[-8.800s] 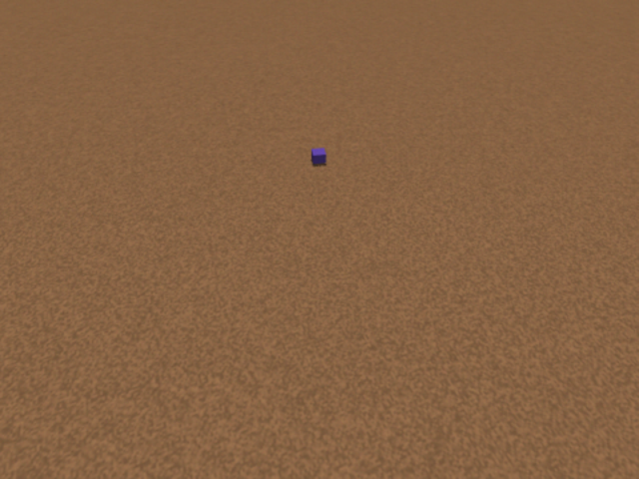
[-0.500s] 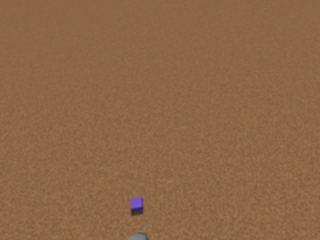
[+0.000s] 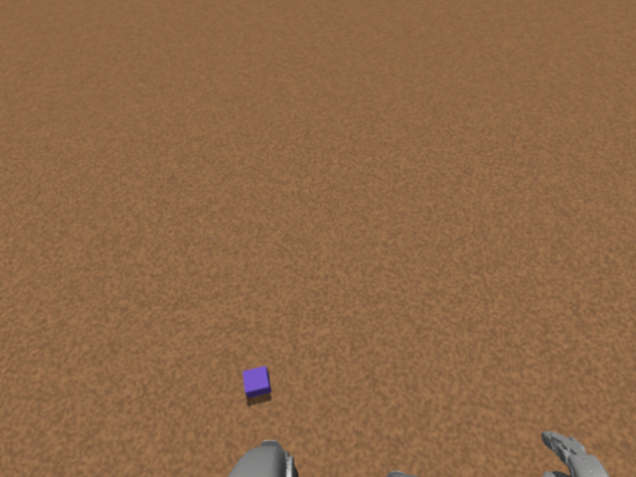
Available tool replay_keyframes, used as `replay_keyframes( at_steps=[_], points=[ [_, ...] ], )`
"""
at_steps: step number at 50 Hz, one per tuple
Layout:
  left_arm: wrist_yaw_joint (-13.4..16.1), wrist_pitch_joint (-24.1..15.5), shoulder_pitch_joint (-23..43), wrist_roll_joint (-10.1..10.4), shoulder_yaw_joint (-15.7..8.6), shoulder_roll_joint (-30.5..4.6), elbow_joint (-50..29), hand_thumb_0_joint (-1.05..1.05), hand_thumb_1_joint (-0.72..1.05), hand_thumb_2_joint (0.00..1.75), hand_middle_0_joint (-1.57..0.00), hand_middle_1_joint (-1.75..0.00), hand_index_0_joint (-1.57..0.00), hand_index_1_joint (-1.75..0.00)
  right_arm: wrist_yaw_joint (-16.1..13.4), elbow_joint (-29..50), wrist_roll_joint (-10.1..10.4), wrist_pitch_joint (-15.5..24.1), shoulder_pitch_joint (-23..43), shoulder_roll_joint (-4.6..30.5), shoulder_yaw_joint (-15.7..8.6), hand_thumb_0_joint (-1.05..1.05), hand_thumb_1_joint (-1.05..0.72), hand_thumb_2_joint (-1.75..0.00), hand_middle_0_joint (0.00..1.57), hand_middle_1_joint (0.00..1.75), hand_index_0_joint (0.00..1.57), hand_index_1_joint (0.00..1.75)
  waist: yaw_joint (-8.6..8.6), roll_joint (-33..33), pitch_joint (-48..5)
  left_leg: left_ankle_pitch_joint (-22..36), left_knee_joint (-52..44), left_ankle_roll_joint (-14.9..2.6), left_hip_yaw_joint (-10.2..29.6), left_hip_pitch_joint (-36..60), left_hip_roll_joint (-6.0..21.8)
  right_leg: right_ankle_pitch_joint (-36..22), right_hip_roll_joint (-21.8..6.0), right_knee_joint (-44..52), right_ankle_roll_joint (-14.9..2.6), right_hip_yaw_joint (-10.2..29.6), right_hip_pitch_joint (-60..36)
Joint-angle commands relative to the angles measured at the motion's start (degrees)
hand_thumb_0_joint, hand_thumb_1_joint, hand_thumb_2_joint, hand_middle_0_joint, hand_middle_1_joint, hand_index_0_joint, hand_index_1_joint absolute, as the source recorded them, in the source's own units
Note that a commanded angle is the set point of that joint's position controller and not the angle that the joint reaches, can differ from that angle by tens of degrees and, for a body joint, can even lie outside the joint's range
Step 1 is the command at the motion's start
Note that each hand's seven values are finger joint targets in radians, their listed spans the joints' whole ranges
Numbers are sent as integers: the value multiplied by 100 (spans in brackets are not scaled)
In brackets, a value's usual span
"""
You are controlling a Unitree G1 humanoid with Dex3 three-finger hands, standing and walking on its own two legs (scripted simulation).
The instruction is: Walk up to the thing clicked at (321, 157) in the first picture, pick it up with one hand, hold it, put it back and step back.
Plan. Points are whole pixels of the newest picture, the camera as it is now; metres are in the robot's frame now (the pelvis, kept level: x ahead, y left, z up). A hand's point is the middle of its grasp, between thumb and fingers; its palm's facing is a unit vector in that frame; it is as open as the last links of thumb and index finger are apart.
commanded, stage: walk up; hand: left
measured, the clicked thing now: (257, 381) +0.45 +0.25 -0.71
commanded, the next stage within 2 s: none
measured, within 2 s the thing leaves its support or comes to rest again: neither
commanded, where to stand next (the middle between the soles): +0.07 +0.01 m, yaw +1 degrees
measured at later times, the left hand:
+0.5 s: hand out of the picture +0.04 +0.27 -0.11, palm faces +0.05 -0.94 -0.34, open 7.4 cm
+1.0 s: hand out of the picture +0.04 +0.33 -0.13, palm faces +0.10 -0.85 -0.51, open 7.4 cm
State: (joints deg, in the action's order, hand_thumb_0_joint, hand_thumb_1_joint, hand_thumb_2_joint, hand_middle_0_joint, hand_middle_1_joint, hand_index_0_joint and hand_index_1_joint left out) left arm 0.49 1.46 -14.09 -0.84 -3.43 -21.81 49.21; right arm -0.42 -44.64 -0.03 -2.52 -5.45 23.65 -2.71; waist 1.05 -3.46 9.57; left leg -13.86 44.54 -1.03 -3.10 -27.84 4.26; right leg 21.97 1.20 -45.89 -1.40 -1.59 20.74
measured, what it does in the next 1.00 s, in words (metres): steps on the spot: left foot, then right foot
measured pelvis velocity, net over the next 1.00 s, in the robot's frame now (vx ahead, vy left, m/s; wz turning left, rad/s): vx -0.04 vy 0.02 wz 0.07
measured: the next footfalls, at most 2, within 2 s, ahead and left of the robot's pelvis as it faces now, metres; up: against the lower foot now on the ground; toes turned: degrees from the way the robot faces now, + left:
left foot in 0.30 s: -0.03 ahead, +0.12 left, +0.00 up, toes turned +4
right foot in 0.64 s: +0.18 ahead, -0.15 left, +0.00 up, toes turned +1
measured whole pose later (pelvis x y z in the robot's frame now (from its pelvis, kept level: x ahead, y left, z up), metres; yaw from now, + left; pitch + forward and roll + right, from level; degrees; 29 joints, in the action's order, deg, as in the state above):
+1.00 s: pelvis -0.04 +0.02 -0.01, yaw +4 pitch -4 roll +1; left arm 3.3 1.6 -8.5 -1.4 -4.2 -24.6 51.0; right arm 3.2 -50.4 -2.2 -4.7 -14.9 24.1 -4.8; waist 0.9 -1.1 7.4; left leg -26.6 50.5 -1.0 -2.6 -20.5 -0.2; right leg 19.0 -5.7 -47.6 0.4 3.9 34.2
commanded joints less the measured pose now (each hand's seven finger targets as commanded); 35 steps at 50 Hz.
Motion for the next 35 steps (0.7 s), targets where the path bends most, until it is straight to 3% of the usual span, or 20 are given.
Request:
replay_keyframes(
  at_steps=[1,3,5,8,11,12,14,15,16,17,18,20,23,25,30,31,32,33,34,35],
  points=[
    [32,-135,26,-194,-522,-2136,-722,0,90,90,-20,-30,-20,-30,-216,403,6,-2,-90,999,-386,0,-90,-90,20,30,20,30,144,1916,-698,-2419,2570,-66,1020,-18,-817,-1948,-2674,2588,-1763,3556,833],
    [59,-162,192,-126,-414,-1618,-718,0,90,90,-20,-30,-20,-30,-159,192,75,27,-347,1114,-406,0,-90,-90,20,30,20,30,-37,1242,-671,-1879,2965,-73,1189,155,-889,-2683,-1962,2094,-1473,2393,738],
    [114,-198,443,-172,-386,-1361,-721,0,90,90,-20,-30,-20,-30,-128,-36,125,81,-728,952,-353,0,-90,-90,20,30,20,30,-122,1212,-1036,-1370,2903,22,1094,-115,-1014,-1643,-1362,1893,-1039,1600,-7],
    [43,-248,54,-293,-379,-1285,-725,0,90,90,-20,-30,-20,-30,-30,-185,54,299,-828,1052,-256,0,-90,-90,20,30,20,30,222,1457,-1565,-1488,1062,223,468,-290,-684,1219,-1207,2232,-993,1709,-1432],
    [-97,-215,-624,-242,-534,-1610,-657,0,90,90,-20,-30,-20,-30,52,-44,-74,491,-641,1095,-239,0,-90,-90,20,30,20,30,552,1925,-1431,-2213,-479,110,361,-410,-556,1429,-1679,2268,-1326,2243,-2233],
    [-143,-198,-738,-198,-538,-1648,-594,0,90,90,-20,-30,-20,-30,72,-79,-101,547,-666,1108,-253,0,-90,-90,20,30,20,30,554,1808,-1280,-2129,-948,49,282,-60,-605,1293,-1645,2275,-1258,2147,-2026],
    [-215,-139,-378,-134,-472,-1650,-665,0,90,90,-20,-30,-20,-30,57,-361,-143,670,-1456,906,-297,0,-90,-90,20,30,20,30,-80,1218,-1127,-704,-2906,-211,47,1726,-719,641,-1215,1531,-775,1219,-937],
    [-207,-136,-185,-119,-340,-1230,-829,0,90,90,-20,-30,-20,-30,26,-496,-207,744,-1868,1134,-423,0,-90,-90,20,30,20,30,-327,185,-1157,-701,-3155,-459,1391,3258,-90,549,-702,128,-361,598,672],
    [-206,-169,96,-34,-217,-731,-1003,0,90,90,-20,-30,-20,-30,-5,-427,-347,768,-2022,1768,-562,0,-90,-90,20,30,20,30,-411,-975,-645,-1802,-3220,-809,3811,3853,1235,1127,189,-1287,21,-27,2990],
    [-148,-229,609,-104,-372,-1285,-1029,0,90,90,-20,-30,-20,-30,3,-311,-247,752,-1999,2079,-603,0,-90,-90,20,30,20,30,-639,-259,76,-2826,-3499,-1538,4636,2841,2135,905,-403,-1164,26,675,3324],
    [-200,-300,807,-116,-394,-1549,-1030,0,90,90,-20,-30,-20,-30,2,-297,-144,777,-1748,1988,-593,0,-90,-90,20,30,20,30,-511,-3,530,-2958,-3696,-1719,4396,1925,2227,444,-742,-1110,-65,936,2689],
    [-312,-379,295,-25,-390,-1364,-792,0,90,90,-20,-30,-20,-30,32,-242,-157,866,-1322,1430,-383,0,-90,-90,20,30,20,30,-134,14,630,-988,-3250,-1320,2637,2463,1209,-232,-628,-788,-27,967,2579],
    [-351,-380,131,13,-330,-1156,-603,0,90,90,-20,-30,-20,-30,44,-180,-92,908,-1614,1284,-361,0,-90,-90,20,30,20,30,-225,-430,215,1170,-2853,-1076,1363,2036,797,-505,-561,-286,81,338,1489],
    [-328,-417,169,51,-249,-985,-510,0,90,90,-20,-30,-20,-30,42,-78,-113,778,-1192,1210,-315,0,-90,-90,20,30,20,30,-152,-819,-48,1417,-2650,-831,680,1160,428,-899,-479,417,118,93,193],
    [91,-460,-612,186,-295,-1179,176,0,90,90,-20,-30,-20,-30,83,163,-66,272,-773,964,-253,0,-90,-90,20,30,20,30,150,-476,-730,1276,-702,-573,283,512,-110,-2380,-93,1522,103,-285,-1728],
    [157,-485,-821,145,-354,-1390,258,0,90,90,-20,-30,-20,-30,98,104,-21,205,-1149,785,-210,0,-90,-90,20,30,20,30,222,147,-960,655,164,-473,263,473,-280,-2541,-272,1789,91,-64,-2067],
    [209,-546,-1041,70,-445,-1727,276,0,90,90,-20,-30,-20,-30,101,81,11,170,-1579,633,-174,0,-90,-90,20,30,20,30,228,1017,-1280,-706,1189,-335,312,105,-550,-3180,-1114,2082,-106,1049,-2427],
    [230,-610,-903,11,-436,-1950,76,0,90,90,-20,-30,-20,-30,75,8,-19,87,-2028,557,-154,0,-90,-90,20,30,20,30,-39,1224,-1390,-1872,1941,-173,894,167,-717,-3230,-2341,2460,-483,2773,-1861],
    [269,-576,-382,59,-415,-2034,-72,0,90,90,-20,-30,-20,-30,28,-48,-47,-30,-2030,941,-280,0,-90,-90,20,30,20,30,-129,1098,-1308,-2044,2327,-154,1016,354,-437,-2352,-2628,2503,-1147,3138,-1264],
    [301,-547,-136,37,-411,-2022,-114,0,90,90,-20,-30,-20,-30,6,-129,-77,-90,-1869,1093,-362,0,-90,-90,20,30,20,30,-140,1038,-1151,-2103,2435,-122,1092,364,-251,-1102,-2517,2622,-1263,3152,-731]
  ],
)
